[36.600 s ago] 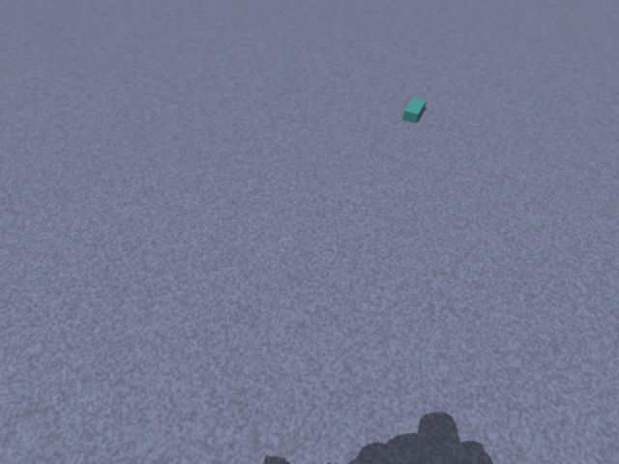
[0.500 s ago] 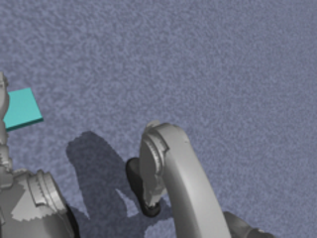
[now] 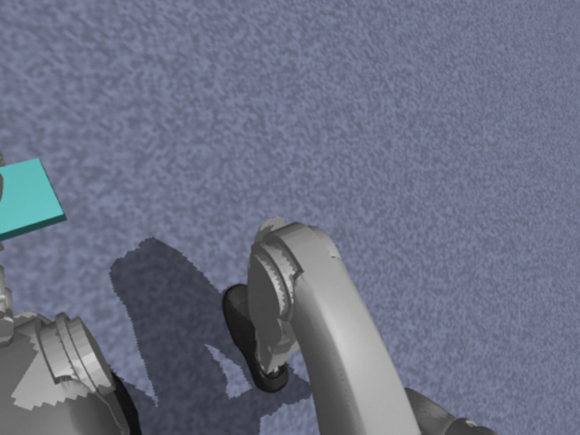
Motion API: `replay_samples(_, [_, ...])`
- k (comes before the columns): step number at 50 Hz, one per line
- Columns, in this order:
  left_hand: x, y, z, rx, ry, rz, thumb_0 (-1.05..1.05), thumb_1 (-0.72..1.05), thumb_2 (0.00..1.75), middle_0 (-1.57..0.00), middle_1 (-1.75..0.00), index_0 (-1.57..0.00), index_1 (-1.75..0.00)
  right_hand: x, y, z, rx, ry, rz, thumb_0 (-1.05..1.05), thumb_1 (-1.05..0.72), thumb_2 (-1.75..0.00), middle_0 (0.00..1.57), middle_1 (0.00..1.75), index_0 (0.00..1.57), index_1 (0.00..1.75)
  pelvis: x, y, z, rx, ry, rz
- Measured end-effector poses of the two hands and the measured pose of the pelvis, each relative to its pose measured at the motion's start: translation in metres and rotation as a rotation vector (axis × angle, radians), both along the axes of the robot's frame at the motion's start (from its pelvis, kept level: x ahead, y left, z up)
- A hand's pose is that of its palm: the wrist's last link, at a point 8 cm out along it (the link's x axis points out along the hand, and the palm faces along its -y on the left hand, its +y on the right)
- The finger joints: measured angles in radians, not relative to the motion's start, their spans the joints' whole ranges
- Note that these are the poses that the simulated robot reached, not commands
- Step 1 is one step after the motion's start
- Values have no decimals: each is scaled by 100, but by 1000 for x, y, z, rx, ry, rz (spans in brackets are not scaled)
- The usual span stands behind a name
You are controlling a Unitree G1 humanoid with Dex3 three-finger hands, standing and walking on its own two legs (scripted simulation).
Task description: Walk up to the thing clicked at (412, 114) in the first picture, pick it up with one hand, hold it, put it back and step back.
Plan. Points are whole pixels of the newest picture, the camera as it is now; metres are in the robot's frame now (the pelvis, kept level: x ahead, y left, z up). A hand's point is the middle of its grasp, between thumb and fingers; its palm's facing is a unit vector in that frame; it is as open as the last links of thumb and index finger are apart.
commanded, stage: close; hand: left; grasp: from above
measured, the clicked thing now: out of the picture +0.45 +0.23 -0.28
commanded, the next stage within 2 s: settle in 1.20 s
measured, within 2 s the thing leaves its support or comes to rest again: leaves its support in 1.64 s
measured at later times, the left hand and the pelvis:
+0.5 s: hand out of the picture +0.44 +0.24 -0.26, palm faces -0.48 -0.10 -0.87, open 11.9 cm; pelvis +0.00 +0.00 +0.00, yaw +0 degrees
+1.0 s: hand out of the picture +0.44 +0.24 -0.26, palm faces -0.47 -0.10 -0.88, open 11.8 cm; pelvis +0.00 +0.00 +0.01, yaw +0 degrees
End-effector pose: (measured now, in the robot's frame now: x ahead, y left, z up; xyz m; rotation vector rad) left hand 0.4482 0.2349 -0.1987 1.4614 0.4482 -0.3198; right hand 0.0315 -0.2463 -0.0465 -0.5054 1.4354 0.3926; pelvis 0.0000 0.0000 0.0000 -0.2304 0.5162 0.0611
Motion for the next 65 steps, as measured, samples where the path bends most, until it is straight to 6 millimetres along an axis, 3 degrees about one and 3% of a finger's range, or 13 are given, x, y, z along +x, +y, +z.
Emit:
replay_samples(14, [-1,4,-3,-6,14,13,0,-31,98,-30,-107,-30,-106,-5,-4,8,-25,6,-1,0,-91,-90,20,30,20,30,-2,0,2,-3,-8,-2])
replay_samples(32, [-2,5,-2,-5,4,7,0,-28,92,-40,-102,-34,-99,4,-1,10,-25,-16,22,0,-91,-90,20,30,20,30,-2,2,5,-11,-7,-3])
replay_samples(65, [-1,6,-1,-6,-1,11,0,-24,81,-47,-92,-42,-90,-3,0,13,-36,-9,-2,0,-91,-90,20,30,20,30,-3,2,6,-8,-3,-2])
